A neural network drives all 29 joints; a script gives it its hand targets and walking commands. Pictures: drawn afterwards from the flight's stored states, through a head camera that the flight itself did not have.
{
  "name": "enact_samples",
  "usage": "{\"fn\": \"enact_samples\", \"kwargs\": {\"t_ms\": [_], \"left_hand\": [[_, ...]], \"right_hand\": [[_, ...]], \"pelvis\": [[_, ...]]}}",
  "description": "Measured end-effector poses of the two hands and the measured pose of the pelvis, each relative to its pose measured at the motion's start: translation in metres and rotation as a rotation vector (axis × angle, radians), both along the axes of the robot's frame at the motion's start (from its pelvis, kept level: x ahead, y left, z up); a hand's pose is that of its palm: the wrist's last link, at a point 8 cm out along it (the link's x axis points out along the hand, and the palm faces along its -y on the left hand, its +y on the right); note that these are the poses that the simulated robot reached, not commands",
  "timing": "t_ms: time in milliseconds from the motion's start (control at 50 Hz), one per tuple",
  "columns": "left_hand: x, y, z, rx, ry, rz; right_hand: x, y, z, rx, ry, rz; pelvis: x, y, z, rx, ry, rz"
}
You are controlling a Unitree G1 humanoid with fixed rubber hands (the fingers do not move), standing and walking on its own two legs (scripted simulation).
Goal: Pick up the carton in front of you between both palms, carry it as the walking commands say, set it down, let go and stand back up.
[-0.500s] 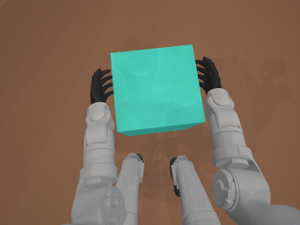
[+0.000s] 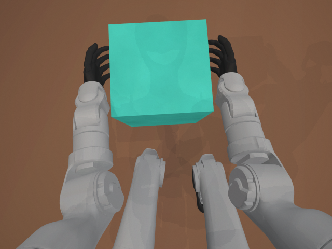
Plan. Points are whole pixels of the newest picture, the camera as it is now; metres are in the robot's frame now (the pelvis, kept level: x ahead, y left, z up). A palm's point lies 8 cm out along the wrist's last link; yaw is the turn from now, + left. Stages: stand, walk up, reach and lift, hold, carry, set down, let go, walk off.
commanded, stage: set down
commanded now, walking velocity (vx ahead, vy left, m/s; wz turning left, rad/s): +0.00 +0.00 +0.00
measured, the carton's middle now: (161, 84) +0.47 +0.07 -0.19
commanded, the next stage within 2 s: none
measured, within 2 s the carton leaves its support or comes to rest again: rests again in 1.84 s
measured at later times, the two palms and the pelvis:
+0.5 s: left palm (107, 84) +0.47 +0.24 -0.26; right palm (204, 75) +0.51 -0.05 -0.25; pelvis -0.03 +0.02 -0.11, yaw -2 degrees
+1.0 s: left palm (111, 88) +0.47 +0.25 -0.31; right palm (201, 79) +0.52 -0.05 -0.32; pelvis -0.02 +0.01 -0.16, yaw -1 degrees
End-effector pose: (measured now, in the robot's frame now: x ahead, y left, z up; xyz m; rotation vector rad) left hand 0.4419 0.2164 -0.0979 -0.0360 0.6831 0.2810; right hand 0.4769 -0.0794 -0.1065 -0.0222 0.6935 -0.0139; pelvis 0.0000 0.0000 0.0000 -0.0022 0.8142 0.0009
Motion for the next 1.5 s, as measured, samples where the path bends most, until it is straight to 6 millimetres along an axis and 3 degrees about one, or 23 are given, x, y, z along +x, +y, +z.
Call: {"fn": "enact_samples", "kwargs": {"t_ms": [360, 580, 660, 820, 1100, 1500], "left_hand": [[0.02, 0.025, -0.114, -0.015, 0.022, -0.003], [0.035, 0.028, -0.188, 0.001, 0.056, -0.031], [0.036, 0.027, -0.207, 0.016, 0.084, -0.046], [0.048, 0.029, -0.207, 0.017, 0.054, -0.023], [0.027, 0.031, -0.218, -0.01, 0.084, -0.033], [0.035, 0.036, -0.222, -0.019, 0.08, -0.088]], "right_hand": [[0.024, 0.025, -0.104, -0.044, 0.018, 0.022], [0.039, 0.028, -0.176, -0.058, 0.046, 0.025], [0.038, 0.026, -0.198, -0.046, 0.071, 0.016], [0.048, 0.027, -0.209, -0.027, 0.04, 0.03], [0.042, 0.027, -0.213, -0.033, 0.063, 0.066], [0.05, 0.024, -0.216, -0.002, 0.047, 0.098]], "pelvis": [[-0.032, 0.017, -0.086, -0.032, -0.018, 0.003], [-0.032, 0.023, -0.126, -0.047, -0.044, -0.002], [-0.027, 0.025, -0.136, -0.042, -0.067, -0.019], [-0.021, 0.02, -0.15, -0.013, -0.073, -0.032], [-0.029, 0.005, -0.158, 0.012, -0.119, -0.035], [-0.032, 0.01, -0.164, 0.005, -0.148, -0.027]]}}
